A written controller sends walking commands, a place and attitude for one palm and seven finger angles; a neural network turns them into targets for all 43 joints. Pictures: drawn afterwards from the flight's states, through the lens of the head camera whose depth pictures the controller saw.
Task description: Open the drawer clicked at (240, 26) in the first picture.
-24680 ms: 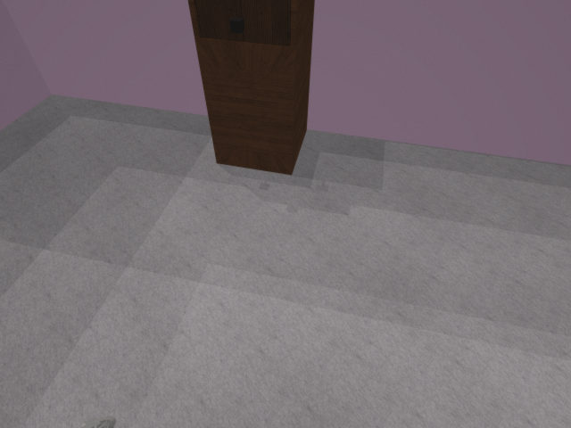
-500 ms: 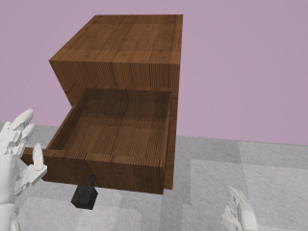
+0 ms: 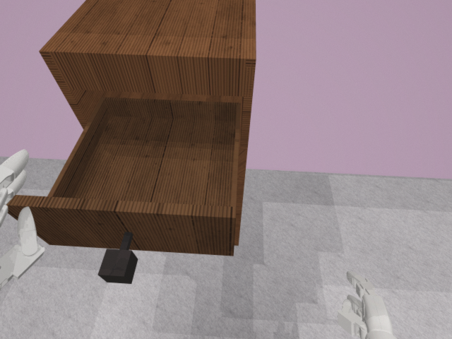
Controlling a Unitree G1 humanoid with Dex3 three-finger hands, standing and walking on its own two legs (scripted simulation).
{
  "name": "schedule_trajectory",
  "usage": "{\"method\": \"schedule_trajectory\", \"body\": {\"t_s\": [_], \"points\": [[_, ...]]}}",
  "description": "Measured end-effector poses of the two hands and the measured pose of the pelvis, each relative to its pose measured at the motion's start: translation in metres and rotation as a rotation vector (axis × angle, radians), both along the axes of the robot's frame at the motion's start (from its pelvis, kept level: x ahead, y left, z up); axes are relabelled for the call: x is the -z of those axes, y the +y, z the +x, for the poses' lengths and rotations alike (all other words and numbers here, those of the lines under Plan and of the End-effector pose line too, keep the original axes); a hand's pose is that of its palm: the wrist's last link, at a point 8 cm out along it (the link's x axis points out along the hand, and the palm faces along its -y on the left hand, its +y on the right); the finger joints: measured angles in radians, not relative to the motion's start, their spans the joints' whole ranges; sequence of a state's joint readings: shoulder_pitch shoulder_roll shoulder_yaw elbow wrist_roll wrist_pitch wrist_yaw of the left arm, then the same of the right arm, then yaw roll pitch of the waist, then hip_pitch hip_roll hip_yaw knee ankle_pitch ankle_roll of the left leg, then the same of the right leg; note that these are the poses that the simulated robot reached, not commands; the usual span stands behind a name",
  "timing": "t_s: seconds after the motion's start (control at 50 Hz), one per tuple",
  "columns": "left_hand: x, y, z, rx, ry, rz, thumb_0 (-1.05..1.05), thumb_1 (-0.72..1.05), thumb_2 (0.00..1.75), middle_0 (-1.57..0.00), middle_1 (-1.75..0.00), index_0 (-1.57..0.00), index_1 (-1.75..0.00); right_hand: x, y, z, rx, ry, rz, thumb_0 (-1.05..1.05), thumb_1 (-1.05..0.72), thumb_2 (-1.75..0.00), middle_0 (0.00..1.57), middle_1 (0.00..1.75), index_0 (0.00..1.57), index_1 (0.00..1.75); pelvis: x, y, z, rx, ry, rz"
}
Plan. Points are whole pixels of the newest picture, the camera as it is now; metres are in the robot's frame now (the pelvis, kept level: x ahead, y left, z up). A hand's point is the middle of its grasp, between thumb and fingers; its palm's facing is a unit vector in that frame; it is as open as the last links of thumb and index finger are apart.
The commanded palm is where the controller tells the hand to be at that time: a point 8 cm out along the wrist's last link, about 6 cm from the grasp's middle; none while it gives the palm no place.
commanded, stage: step back with the hand held close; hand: left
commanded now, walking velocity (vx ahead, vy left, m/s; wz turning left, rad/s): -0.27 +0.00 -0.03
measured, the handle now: (122, 254) +0.26 +0.20 +0.00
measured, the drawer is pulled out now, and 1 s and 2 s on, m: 0.30 0.30 0.30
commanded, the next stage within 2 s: stop stepping back and stand still in 0.96 s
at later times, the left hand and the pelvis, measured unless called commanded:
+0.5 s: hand out of the picture +0.14 +0.25 +0.18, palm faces +0.38 -0.80 -0.46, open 7.4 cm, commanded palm +0.07 +0.29 +0.19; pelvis -0.06 +0.01 -0.01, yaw +0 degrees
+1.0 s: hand out of the picture +0.04 +0.23 +0.17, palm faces +0.36 -0.82 -0.45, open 7.4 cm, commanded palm -0.03 +0.27 +0.19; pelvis -0.16 -0.01 +0.00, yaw +0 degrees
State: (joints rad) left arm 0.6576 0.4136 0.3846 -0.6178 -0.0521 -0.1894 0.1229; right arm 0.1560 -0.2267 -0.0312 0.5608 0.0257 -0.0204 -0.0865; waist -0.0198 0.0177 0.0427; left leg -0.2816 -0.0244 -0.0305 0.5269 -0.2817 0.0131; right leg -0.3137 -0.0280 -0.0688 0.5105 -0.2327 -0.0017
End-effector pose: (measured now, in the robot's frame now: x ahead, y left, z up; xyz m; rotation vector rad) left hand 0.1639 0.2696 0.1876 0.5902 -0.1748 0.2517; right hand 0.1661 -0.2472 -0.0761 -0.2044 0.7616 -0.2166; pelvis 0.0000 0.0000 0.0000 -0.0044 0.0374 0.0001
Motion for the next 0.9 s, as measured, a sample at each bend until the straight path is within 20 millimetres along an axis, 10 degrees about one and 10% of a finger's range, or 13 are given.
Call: {"method": "schedule_trajectory", "body": {"t_s": [0.52,0.74,0.9], "points": [[-0.007,0.020,-0.066,-0.007,-0.184,0.007,0.01,0.89,0.90,-0.22,-0.30,-0.22,-0.30,-0.001,0.029,-0.075,-0.059,-0.035,-0.016,0.01,-0.90,-0.90,0.20,0.30,0.20,0.30,0.010,0.011,-0.064,0.001,-0.003,-0.020],[-0.006,-0.020,-0.095,0.111,-0.141,-0.005,0.01,0.89,0.90,-0.22,-0.30,-0.22,-0.30,0.005,0.014,-0.097,-0.068,-0.054,0.029,0.01,-0.90,-0.90,0.21,0.30,0.20,0.30,0.012,-0.007,-0.103,0.011,-0.002,-0.026],[-0.002,0.007,-0.133,0.021,-0.157,0.000,0.01,0.88,0.90,-0.22,-0.30,-0.22,-0.30,-0.004,0.006,-0.123,-0.051,-0.020,-0.053,0.01,-0.90,-0.90,0.20,0.30,0.20,0.30,0.011,-0.001,-0.131,-0.028,0.004,0.003]]}}
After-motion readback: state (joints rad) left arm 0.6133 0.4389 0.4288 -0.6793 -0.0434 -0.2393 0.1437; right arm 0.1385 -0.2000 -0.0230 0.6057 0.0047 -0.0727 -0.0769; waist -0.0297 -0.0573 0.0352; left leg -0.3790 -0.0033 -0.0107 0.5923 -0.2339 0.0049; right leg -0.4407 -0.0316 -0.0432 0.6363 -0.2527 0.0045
